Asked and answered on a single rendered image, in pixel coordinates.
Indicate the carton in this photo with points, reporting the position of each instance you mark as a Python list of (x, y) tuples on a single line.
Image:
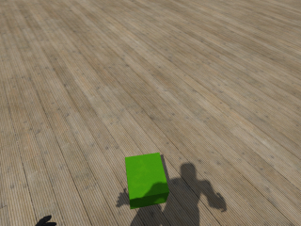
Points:
[(146, 180)]

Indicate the robot left hand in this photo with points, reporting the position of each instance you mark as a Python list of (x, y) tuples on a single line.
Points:
[(43, 221)]

